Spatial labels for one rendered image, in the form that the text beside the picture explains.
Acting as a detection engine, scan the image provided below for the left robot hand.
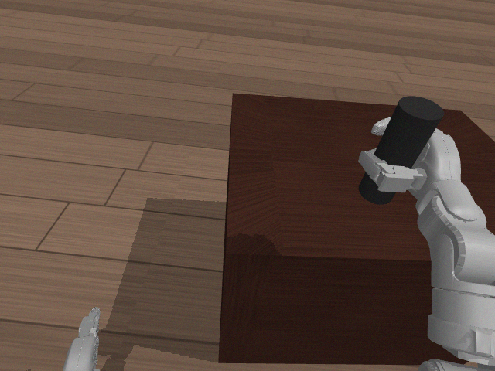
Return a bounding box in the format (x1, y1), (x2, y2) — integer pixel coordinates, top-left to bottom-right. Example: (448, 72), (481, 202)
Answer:
(63, 307), (100, 371)

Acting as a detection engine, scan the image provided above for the right robot hand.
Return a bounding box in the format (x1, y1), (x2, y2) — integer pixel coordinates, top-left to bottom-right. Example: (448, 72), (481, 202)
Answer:
(358, 117), (461, 199)

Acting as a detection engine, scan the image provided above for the right robot arm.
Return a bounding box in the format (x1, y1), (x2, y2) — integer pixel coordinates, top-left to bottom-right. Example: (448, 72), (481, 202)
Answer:
(415, 180), (495, 371)

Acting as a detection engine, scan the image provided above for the can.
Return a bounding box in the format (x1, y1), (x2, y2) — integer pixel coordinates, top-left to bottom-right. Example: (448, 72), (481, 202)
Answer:
(359, 96), (444, 205)

